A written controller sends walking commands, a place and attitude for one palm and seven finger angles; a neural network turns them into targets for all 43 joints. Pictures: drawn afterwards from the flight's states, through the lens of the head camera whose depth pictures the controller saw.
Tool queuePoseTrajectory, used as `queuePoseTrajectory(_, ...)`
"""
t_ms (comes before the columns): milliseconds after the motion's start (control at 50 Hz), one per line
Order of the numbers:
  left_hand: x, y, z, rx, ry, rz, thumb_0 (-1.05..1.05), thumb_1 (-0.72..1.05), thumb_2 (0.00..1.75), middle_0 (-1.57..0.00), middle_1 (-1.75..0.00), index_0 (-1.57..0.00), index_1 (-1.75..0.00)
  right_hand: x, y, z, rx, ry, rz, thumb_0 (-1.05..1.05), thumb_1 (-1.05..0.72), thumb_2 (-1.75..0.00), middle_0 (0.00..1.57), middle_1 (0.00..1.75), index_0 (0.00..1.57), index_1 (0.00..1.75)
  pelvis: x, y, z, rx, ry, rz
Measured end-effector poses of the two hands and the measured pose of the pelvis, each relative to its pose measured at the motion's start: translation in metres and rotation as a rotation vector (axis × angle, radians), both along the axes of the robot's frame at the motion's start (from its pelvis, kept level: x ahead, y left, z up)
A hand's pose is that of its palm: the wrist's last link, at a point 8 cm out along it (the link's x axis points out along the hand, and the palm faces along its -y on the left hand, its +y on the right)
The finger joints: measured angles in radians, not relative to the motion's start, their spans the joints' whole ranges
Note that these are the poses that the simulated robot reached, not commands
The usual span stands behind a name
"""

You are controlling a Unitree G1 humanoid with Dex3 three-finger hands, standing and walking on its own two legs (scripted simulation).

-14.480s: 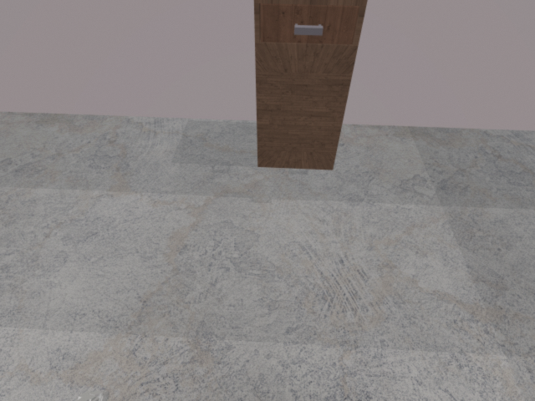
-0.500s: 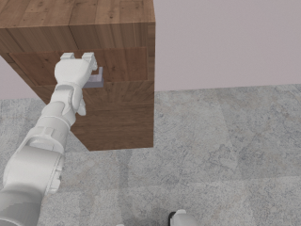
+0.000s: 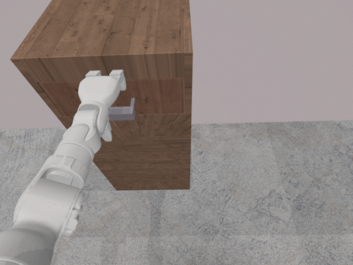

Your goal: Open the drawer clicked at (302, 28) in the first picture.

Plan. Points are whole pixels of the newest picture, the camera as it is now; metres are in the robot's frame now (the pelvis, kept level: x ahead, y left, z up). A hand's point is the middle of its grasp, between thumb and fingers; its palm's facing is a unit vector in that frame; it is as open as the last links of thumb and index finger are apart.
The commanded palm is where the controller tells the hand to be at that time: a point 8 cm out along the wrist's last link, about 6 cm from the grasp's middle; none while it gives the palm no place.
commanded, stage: re-aim the fingers above the handle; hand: left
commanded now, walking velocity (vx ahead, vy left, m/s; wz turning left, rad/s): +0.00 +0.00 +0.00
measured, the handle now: (115, 107) +0.52 +0.17 +0.01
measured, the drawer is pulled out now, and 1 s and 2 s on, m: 0.00 0.00 0.00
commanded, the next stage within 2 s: none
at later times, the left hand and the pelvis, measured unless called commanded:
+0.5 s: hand (110, 105) +0.48 +0.16 +0.07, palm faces +0.00 +0.00 -1.00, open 13.8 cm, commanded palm +0.45 +0.18 +0.13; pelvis -0.01 +0.00 +0.00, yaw +0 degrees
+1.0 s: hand (104, 105) +0.48 +0.18 +0.07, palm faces +0.01 +0.01 -1.00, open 13.8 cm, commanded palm +0.45 +0.18 +0.13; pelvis -0.01 +0.00 +0.00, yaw -1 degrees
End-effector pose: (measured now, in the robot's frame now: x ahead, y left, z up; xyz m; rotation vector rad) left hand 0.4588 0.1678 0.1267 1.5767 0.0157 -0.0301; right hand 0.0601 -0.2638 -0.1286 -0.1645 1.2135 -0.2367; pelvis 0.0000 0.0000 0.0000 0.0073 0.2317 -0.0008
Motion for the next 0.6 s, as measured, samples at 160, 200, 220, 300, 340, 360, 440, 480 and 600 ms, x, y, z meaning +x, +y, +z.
queuePoseTrajectory(160,-0.005,-0.002,-0.002,-0.010,-0.020,-0.023,0.00,-0.49,0.30,-0.32,-1.21,-0.33,-1.20,0.005,-0.008,0.002,-0.018,-0.023,0.000,0.00,-0.91,-0.90,0.20,0.30,0.21,0.30,0.000,-0.003,0.000,0.003,-0.004,-0.006)
queuePoseTrajectory(200,-0.006,0.001,-0.003,-0.009,-0.024,-0.009,0.00,-0.49,0.30,-0.32,-1.21,-0.33,-1.20,0.002,-0.009,0.002,-0.020,-0.017,-0.002,0.00,-0.91,-0.90,0.20,0.30,0.21,0.30,-0.001,-0.004,0.000,0.004,-0.005,-0.007)
queuePoseTrajectory(220,-0.006,0.003,-0.003,-0.004,-0.025,0.000,0.00,-0.49,0.30,-0.32,-1.21,-0.32,-1.20,0.001,-0.009,0.002,-0.021,-0.014,-0.004,0.00,-0.91,-0.90,0.20,0.30,0.21,0.30,-0.002,-0.004,0.000,0.004,-0.005,-0.008)
queuePoseTrajectory(300,-0.007,0.009,-0.004,0.016,-0.012,0.022,0.00,-0.49,0.30,-0.32,-1.21,-0.32,-1.20,-0.008,-0.011,0.002,-0.024,0.004,-0.012,0.00,-0.91,-0.90,0.20,0.30,0.21,0.30,-0.004,-0.005,0.000,0.004,-0.006,-0.004)
queuePoseTrajectory(340,-0.006,0.010,-0.004,0.018,-0.003,0.020,0.00,-0.49,0.30,-0.32,-1.21,-0.32,-1.20,-0.013,-0.011,0.002,-0.027,0.016,-0.015,0.00,-0.91,-0.90,0.20,0.30,0.21,0.30,-0.004,-0.005,0.000,0.003,-0.006,-0.001)
queuePoseTrajectory(360,-0.006,0.008,-0.003,0.018,0.000,0.013,0.00,-0.49,0.30,-0.32,-1.21,-0.32,-1.20,-0.015,-0.011,0.002,-0.028,0.021,-0.017,0.00,-0.91,-0.90,0.20,0.30,0.21,0.30,-0.005,-0.005,0.000,0.003,-0.006,0.000)
queuePoseTrajectory(440,-0.005,-0.001,-0.001,0.000,-0.006,-0.028,0.00,-0.49,0.30,-0.32,-1.21,-0.32,-1.20,-0.026,-0.010,0.001,-0.031,0.041,-0.025,0.00,-0.91,-0.90,0.20,0.30,0.21,0.30,-0.006,-0.003,0.000,0.002,-0.005,-0.001)
queuePoseTrajectory(480,-0.004,-0.006,0.001,-0.008,-0.020,-0.044,0.00,-0.49,0.30,-0.32,-1.21,-0.32,-1.20,-0.030,-0.010,0.001,-0.030,0.046,-0.032,0.00,-0.91,-0.90,0.20,0.30,0.21,0.30,-0.006,-0.003,0.000,0.003,-0.004,-0.005)
queuePoseTrajectory(600,-0.002,-0.003,0.002,-0.004,-0.042,-0.013,0.00,-0.49,0.30,-0.32,-1.21,-0.32,-1.20,-0.040,-0.006,0.000,-0.017,0.044,-0.056,0.00,-0.91,-0.90,0.20,0.30,0.21,0.30,-0.009,-0.001,-0.001,0.006,-0.001,-0.023)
